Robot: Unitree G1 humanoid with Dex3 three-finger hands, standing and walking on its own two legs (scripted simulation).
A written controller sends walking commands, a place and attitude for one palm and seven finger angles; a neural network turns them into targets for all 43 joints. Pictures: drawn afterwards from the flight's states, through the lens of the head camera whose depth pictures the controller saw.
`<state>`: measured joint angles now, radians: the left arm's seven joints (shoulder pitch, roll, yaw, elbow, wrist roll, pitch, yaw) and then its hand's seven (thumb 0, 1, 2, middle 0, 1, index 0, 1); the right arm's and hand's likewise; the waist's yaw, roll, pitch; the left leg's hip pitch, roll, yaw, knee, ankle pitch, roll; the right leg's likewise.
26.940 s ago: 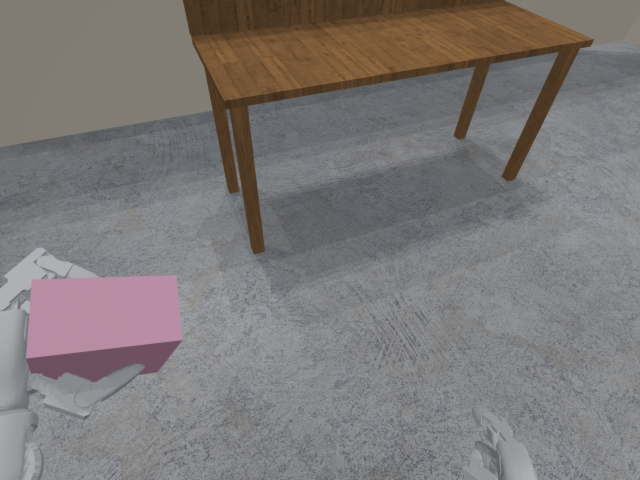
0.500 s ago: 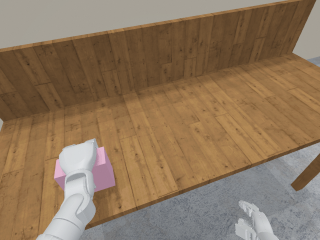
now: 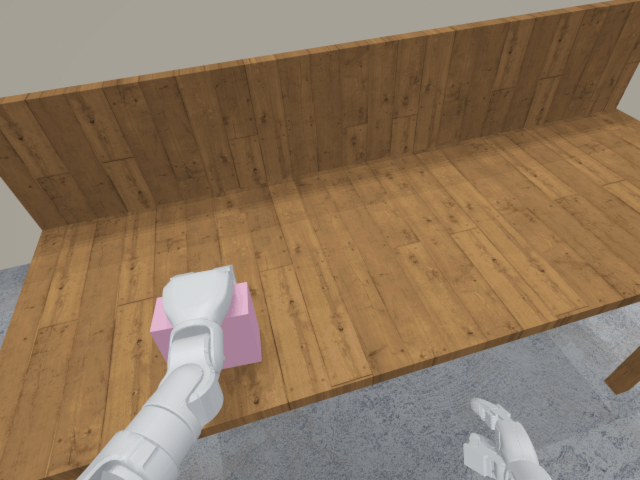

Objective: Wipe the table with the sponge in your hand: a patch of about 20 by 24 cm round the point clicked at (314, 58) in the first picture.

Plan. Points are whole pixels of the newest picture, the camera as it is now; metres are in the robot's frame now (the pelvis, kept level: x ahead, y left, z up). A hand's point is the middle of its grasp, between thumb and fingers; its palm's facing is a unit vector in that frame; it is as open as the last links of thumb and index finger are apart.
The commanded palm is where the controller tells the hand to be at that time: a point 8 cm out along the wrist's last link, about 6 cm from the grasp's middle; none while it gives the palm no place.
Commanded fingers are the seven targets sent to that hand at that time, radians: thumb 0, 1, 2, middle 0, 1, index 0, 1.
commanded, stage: slide across to the third lane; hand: left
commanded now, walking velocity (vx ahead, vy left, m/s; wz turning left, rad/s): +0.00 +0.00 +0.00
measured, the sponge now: (213, 337) +0.31 +0.21 -0.02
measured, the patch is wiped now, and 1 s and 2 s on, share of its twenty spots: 0.60 0.60 0.90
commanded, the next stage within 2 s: wipe forward along the third lane in 0.36 s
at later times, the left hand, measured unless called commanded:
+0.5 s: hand (234, 314) +0.33 +0.18 +0.02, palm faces -0.06 -0.04 -1.00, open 10.5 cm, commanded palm +0.30 +0.15 +0.06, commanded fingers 0.00 0.10 1.30 -1.20 -1.60 -1.20 -1.60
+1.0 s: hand (239, 290) +0.37 +0.18 +0.02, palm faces -0.09 -0.02 -1.00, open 10.4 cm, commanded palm +0.36 +0.18 +0.05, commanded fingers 0.00 0.10 1.30 -1.20 -1.60 -1.20 -1.60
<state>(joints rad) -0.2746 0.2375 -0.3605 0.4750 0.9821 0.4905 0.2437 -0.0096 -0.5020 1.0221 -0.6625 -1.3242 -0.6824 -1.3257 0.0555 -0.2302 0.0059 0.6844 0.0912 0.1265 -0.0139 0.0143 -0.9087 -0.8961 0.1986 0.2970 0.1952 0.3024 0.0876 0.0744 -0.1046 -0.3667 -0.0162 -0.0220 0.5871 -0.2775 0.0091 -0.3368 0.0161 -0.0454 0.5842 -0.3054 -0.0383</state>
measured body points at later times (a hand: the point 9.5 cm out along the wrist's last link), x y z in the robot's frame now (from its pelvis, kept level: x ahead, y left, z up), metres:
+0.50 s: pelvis -0.01 -0.01 +0.00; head -0.02 -0.04 +0.45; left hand +0.33 +0.18 +0.07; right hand +0.19 -0.24 -0.10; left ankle +0.01 +0.12 -0.73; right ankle +0.00 -0.10 -0.73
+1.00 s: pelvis -0.02 -0.02 -0.01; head -0.01 -0.04 +0.44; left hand +0.37 +0.18 +0.07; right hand +0.12 -0.26 -0.13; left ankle +0.01 +0.11 -0.73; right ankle +0.00 -0.10 -0.73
